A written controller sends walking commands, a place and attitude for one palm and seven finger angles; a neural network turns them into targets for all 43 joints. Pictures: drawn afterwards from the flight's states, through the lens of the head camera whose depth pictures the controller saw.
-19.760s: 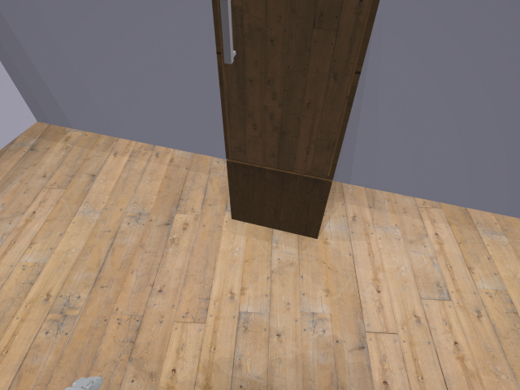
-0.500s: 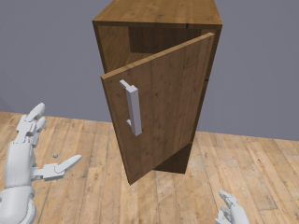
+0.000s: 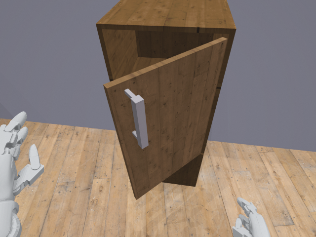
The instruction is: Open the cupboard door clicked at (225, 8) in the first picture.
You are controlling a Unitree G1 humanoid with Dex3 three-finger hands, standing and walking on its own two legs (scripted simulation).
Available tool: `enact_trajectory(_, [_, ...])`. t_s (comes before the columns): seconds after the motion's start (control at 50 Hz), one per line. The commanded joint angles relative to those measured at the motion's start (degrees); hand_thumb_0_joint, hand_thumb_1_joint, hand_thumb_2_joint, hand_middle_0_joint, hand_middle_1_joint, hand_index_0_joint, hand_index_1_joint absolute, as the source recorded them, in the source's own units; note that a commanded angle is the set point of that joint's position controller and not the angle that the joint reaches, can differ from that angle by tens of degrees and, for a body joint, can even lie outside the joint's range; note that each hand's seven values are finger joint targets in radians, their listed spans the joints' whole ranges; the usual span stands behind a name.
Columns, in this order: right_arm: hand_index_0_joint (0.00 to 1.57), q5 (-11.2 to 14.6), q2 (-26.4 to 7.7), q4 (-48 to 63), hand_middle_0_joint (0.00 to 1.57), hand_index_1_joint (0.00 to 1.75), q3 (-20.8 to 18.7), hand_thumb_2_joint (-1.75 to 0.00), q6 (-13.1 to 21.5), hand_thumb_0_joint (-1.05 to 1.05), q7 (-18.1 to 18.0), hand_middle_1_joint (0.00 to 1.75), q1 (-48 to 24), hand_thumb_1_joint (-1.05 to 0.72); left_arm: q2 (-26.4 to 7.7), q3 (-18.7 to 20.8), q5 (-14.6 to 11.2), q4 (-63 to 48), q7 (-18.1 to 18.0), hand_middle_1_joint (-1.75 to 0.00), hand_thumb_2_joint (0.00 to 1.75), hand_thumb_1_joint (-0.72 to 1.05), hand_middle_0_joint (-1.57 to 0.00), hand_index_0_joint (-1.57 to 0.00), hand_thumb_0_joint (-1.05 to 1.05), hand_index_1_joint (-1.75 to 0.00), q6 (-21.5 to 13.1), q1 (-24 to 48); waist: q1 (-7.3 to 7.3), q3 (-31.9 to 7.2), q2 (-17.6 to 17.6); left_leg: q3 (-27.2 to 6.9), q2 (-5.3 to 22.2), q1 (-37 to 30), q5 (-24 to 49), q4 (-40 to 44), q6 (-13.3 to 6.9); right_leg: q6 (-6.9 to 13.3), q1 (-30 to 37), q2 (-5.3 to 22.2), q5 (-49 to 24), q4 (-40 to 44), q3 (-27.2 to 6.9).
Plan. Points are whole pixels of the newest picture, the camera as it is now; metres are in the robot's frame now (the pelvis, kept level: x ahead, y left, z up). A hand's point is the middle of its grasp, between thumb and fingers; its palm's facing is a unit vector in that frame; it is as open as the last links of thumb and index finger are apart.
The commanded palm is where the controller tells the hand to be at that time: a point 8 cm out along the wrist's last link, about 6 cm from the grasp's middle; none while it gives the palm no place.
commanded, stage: draw the hand back to the body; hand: left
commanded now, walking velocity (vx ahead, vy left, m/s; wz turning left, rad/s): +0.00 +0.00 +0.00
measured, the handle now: (136, 120) +0.35 +0.11 +0.14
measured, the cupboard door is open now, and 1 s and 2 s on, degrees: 45 45 45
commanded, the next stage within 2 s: step back with the hand held close in 0.18 s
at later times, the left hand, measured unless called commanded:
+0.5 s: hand (36, 166) +0.19 +0.27 +0.16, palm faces +0.39 -0.78 -0.49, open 7.4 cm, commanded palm +0.13 +0.31 +0.17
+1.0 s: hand out of the picture +0.10 +0.28 +0.15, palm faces +0.44 -0.77 -0.47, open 7.4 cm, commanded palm +0.04 +0.32 +0.17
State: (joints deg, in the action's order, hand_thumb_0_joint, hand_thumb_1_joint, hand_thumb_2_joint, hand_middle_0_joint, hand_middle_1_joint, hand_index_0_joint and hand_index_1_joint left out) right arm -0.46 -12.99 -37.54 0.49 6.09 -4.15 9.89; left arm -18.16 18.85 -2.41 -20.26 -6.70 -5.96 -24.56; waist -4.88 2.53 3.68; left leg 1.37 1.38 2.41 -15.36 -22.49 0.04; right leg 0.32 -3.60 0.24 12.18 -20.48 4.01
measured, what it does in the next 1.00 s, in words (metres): shifts its weight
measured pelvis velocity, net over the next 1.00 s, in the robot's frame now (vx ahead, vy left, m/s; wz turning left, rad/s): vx -0.11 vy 0.02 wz -0.01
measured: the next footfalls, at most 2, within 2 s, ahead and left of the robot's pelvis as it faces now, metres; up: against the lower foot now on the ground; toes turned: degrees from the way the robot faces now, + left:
right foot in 1.34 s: -0.21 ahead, -0.10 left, +0.00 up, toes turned -2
left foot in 1.48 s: -0.09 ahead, +0.10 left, +0.00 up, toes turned -2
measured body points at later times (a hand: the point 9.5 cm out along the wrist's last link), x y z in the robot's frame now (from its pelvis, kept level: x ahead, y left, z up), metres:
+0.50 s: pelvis -0.02 +0.01 +0.00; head +0.00 -0.01 +0.45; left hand +0.16 +0.31 +0.18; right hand +0.17 -0.22 -0.09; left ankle -0.03 +0.12 -0.74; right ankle -0.01 -0.11 -0.74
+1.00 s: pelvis -0.11 +0.02 -0.03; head -0.08 +0.03 +0.42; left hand +0.07 +0.32 +0.18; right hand +0.06 -0.22 -0.10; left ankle -0.03 +0.12 -0.74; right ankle -0.01 -0.11 -0.74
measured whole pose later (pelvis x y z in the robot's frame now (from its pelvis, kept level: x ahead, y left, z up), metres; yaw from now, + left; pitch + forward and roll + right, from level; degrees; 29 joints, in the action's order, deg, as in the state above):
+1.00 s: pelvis -0.11 +0.02 -0.03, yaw +0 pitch -1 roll -1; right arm 0.5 -12.6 -32.0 -0.1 4.3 -4.6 12.2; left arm -22.3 25.2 -0.9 -30.7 -9.2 -13.4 -30.0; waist -0.6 3.8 -0.2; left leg 2.3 0.0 24.8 -17.9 -40.0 -2.0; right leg -0.8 -24.5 2.2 8.7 -33.9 2.7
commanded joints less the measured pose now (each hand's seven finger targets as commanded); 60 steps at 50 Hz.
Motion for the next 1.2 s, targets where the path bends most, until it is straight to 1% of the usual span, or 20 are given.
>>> enact_trajectory(0.0, [0.20,-0.3,-5.2,9.1,0.20,0.30,-1.7,-0.90,2.8,0.00,-0.4,0.30,-6.9,-0.90,-11.2,6.7,-0.2,-12.6,-1.2,-0.30,0.90,0.90,-0.20,-0.20,0.00,-0.30,-3.8,4.8,0.53,-6.1,-0.5,-0.6,-0.3,1.3,18.2,2.4,-0.9,0.7,2.4,0.3,-13.0,2.3,-2.3])
enact_trajectory(0.26, [0.20,-0.2,-5.1,9.0,0.20,0.30,-1.7,-0.90,2.9,0.00,-0.4,0.30,-7.2,-0.90,-11.0,6.5,-0.2,-12.5,-1.1,-0.30,0.90,0.90,-0.20,-0.20,0.00,-0.30,-3.8,5.1,0.60,-5.3,0.4,-0.8,-0.2,1.8,15.9,3.0,-0.7,0.7,2.0,0.1,-10.7,2.8,-2.2])
enact_trajectory(0.28, [0.20,-0.2,-5.2,9.5,0.20,0.30,-1.7,-0.90,3.3,0.00,-0.4,0.30,-7.5,-0.90,-12.8,7.6,-0.3,-17.2,-1.4,-0.30,0.90,0.90,-0.20,-0.20,0.00,-0.30,-4.3,8.6,0.55,-7.7,2.0,-1.0,-0.3,1.0,16.3,2.6,-0.7,0.7,2.7,0.2,-11.3,2.6,-2.6])
enact_trajectory(0.3, [0.20,0.7,-6.5,11.7,0.20,0.30,-1.3,-0.90,2.1,0.00,-0.4,0.30,-6.2,-0.90,-18.9,13.9,-0.8,-17.5,-1.3,-0.30,0.90,0.90,-0.20,-0.20,0.00,-0.30,-6.4,9.8,3.53,-0.5,-0.8,-1.6,0.5,6.2,11.1,1.1,-1.8,0.6,-5.2,2.6,-12.3,5.4,-6.7])
enact_trajectory(0.32, [0.20,0.6,-5.6,10.8,0.20,0.30,-1.3,-0.90,1.2,0.00,-0.5,0.30,-6.2,-0.90,-18.2,13.7,-0.4,-15.1,-1.0,-0.30,0.90,0.90,-0.20,-0.20,0.00,-0.30,-7.0,8.6,3.38,-0.2,-1.5,-2.4,0.3,7.4,9.0,0.7,-1.8,0.8,-5.4,3.7,-11.9,5.6,-6.5])
enact_trajectory(0.34, [0.20,0.4,-5.9,10.9,0.20,0.30,-1.6,-0.90,0.5,0.00,-0.5,0.30,-6.3,-0.90,-13.9,10.4,-0.5,-12.3,-0.4,-0.30,0.90,0.90,-0.20,-0.20,0.00,-0.30,-6.8,2.1,3.70,-1.1,-3.4,-2.4,0.5,6.9,10.0,0.2,-1.8,0.7,-6.3,4.0,-11.9,5.1,-6.0])
enact_trajectory(0.38, [0.20,0.4,-6.6,12.0,0.20,0.30,-2.2,-0.90,-0.3,0.00,-0.4,0.30,-6.1,-0.90,-12.0,8.5,-0.4,-13.6,0.0,-0.30,0.90,0.90,-0.20,-0.20,0.00,-0.30,-6.8,-2.4,3.85,-5.5,-0.7,-1.6,1.2,5.9,14.4,-0.8,-1.8,0.4,-5.5,4.5,-16.0,2.5,-5.3])
enact_trajectory(0.46, [0.20,0.7,-6.8,13.5,0.20,0.30,-3.1,-0.90,-1.6,0.00,-0.7,0.30,-5.5,-0.90,-13.5,10.2,-0.5,-16.3,-0.5,-0.30,0.90,0.90,-0.20,-0.20,0.00,-0.30,-6.8,-6.4,3.83,-12.4,-1.2,-1.8,3.0,5.3,24.9,-2.0,-1.2,-0.1,-2.6,4.4,-25.0,-3.4,-4.3])
enact_trajectory(0.56, [0.20,1.1,-6.3,14.8,0.20,0.30,-3.7,-0.90,-2.9,0.00,-1.1,0.30,-5.6,-0.90,-15.5,12.7,-0.5,-17.9,-1.4,-0.30,0.90,0.90,-0.20,-0.20,0.00,-0.30,-6.6,-8.4,3.96,-13.0,-3.4,-2.2,3.6,8.8,24.3,-3.0,-1.0,-0.2,-3.2,4.9,-26.6,-6.3,-5.2])
enact_trajectory(0.66, [0.20,1.1,-6.4,15.7,0.20,0.30,-3.9,-0.90,-2.5,0.00,-1.2,0.30,-5.1,-0.90,-15.9,13.6,-0.3,-21.2,-2.2,-0.30,0.90,0.90,-0.20,-0.20,0.00,-0.30,-7.5,-9.1,3.88,-11.8,-0.8,-4.0,4.5,14.4,15.9,-1.9,-1.7,-0.2,-4.5,4.5,-18.3,-8.6,-5.8])
enact_trajectory(0.74, [0.20,1.0,-7.0,16.1,0.20,0.30,-3.8,-0.90,-1.4,0.00,-1.2,0.30,-4.3,-0.90,-15.3,13.6,0.4,-22.5,-2.7,-0.30,0.90,0.90,-0.20,-0.20,0.00,-0.30,-8.6,-7.8,4.12,-8.8,2.1,-6.0,6.0,24.2,0.9,1.6,-3.2,-0.5,-3.0,3.3,-9.1,-11.8,-6.1])
enact_trajectory(0.82, [0.20,0.9,-7.4,16.0,0.20,0.30,-4.0,-0.90,-0.2,0.00,-1.3,0.30,-3.4,-0.90,-15.3,14.4,1.3,-20.5,-3.1,-0.30,0.90,0.90,-0.20,-0.20,0.00,-0.30,-9.8,-5.3,4.59,-5.4,0.1,-7.0,5.8,33.4,-15.9,1.8,-4.5,-0.4,-2.7,3.7,-1.2,-11.9,-8.2])
enact_trajectory(0.92, [0.20,0.8,-7.1,14.2,0.20,0.30,-4.0,-0.90,1.1,0.00,-1.1,0.30,-1.7,-0.90,-15.6,13.3,1.2,-21.4,-3.9,-0.30,0.90,0.90,-0.20,-0.20,0.00,-0.30,-11.0,-3.0,5.38,-5.1,-6.0,-4.3,0.9,20.3,-14.5,-13.1,-2.0,3.1,-21.4,9.8,15.3,0.0,-14.1])
enact_trajectory(0.96, [0.20,0.6,-6.2,13.3,0.20,0.30,-3.4,-0.90,1.3,0.00,-1.2,0.30,-1.6,-0.90,-15.3,12.8,0.9,-21.4,-4.4,-0.30,0.90,0.90,-0.20,-0.20,0.00,-0.30,-10.9,-3.4,5.54,-6.1,-7.9,-3.6,0.2,15.3,-11.4,-15.7,-1.5,3.7,-25.9,11.2,15.5,0.5,-13.0])
enact_trajectory(1.02, [0.20,0.4,-7.0,13.6,0.20,0.30,-3.3,-0.90,1.5,0.00,-1.9,0.30,-2.7,-0.90,-16.3,14.0,1.0,-22.8,-4.9,-0.30,0.90,0.90,-0.20,-0.20,0.00,-0.30,-11.4,-2.9,5.31,-4.4,-1.2,-8.7,3.9,20.4,-17.6,-6.2,-2.7,1.5,-23.8,7.0,18.2,-5.0,-9.2])
enact_trajectory(1.06, [0.20,0.1,-7.9,14.2,0.20,0.30,-3.4,-0.90,2.4,0.00,-2.3,0.30,-2.7,-0.90,-15.7,15.3,1.7,-24.2,-5.0,-0.30,0.90,0.90,-0.20,-0.20,0.00,-0.30,-12.0,-3.0,4.94,-5.4,11.4,-19.8,12.8,37.3,-28.8,11.6,-6.3,-1.6,-6.8,-1.0,10.5,-24.4,-3.9])
enact_trajectory(1.08, [0.20,-0.3,-7.1,14.3,0.20,0.30,-3.6,-0.90,2.9,0.00,-2.2,0.30,-2.9,-0.90,-16.2,15.8,2.1,-25.4,-4.9,-0.30,0.90,0.90,-0.20,-0.20,0.00,-0.30,-12.1,-1.6,4.62,-6.2,13.6,-23.5,16.5,40.6,-28.3,16.5,-8.2,-1.9,-2.5,-3.3,9.1,-34.9,-3.6])
enact_trajectory(1.1, [0.20,-0.3,-6.4,13.8,0.20,0.30,-4.1,-0.90,3.5,0.00,-1.9,0.30,-2.3,-0.90,-16.9,15.8,2.1,-25.0,-4.7,-0.30,0.90,0.90,-0.20,-0.20,0.00,-0.30,-12.1,-1.4,4.98,-7.1,10.9,-22.9,17.2,36.5,-23.3,16.0,-8.8,-1.5,-5.9,-3.4,12.4,-40.3,-5.2])
enact_trajectory(1.14, [0.20,-0.3,-5.4,12.8,0.20,0.30,-4.1,-0.90,4.6,0.00,-1.1,0.30,-2.9,-0.90,-15.8,14.8,1.6,-22.6,-4.5,-0.30,0.90,0.90,-0.20,-0.20,0.00,-0.30,-11.9,-4.1,4.61,-6.8,5.7,-20.0,15.7,28.7,-13.3,11.2,-9.6,-0.9,-11.5,-2.5,15.2,-37.6,-6.4])
enact_trajectory(1.18, [0.20,-0.4,-5.3,11.3,0.20,0.30,-3.9,-0.90,5.2,0.00,-0.1,0.30,-2.4,-0.90,-13.7,12.5,0.6,-22.6,-4.2,-0.30,0.90,0.90,-0.20,-0.20,0.00,-0.30,-11.3,-6.4,4.54,-7.7,7.6,-16.7,13.3,20.3,-7.7,11.8,-7.5,-0.3,-13.0,-2.8,17.1,-28.7,-3.7])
